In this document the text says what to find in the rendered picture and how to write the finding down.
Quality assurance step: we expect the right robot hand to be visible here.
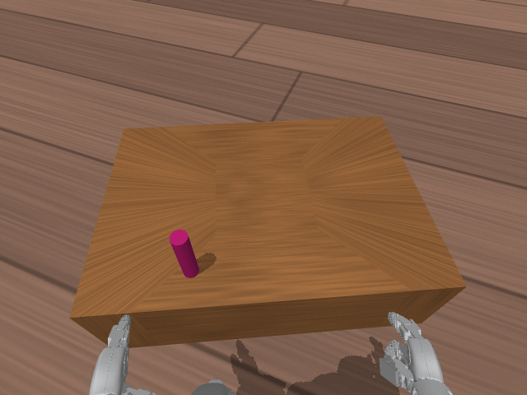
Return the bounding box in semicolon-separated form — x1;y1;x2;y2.
380;312;444;393

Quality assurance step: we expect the can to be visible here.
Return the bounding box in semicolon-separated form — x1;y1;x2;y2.
170;230;199;278

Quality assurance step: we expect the left robot hand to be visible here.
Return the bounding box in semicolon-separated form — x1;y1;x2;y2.
89;314;156;395

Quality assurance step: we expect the right robot arm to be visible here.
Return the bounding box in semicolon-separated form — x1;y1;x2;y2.
412;379;453;395

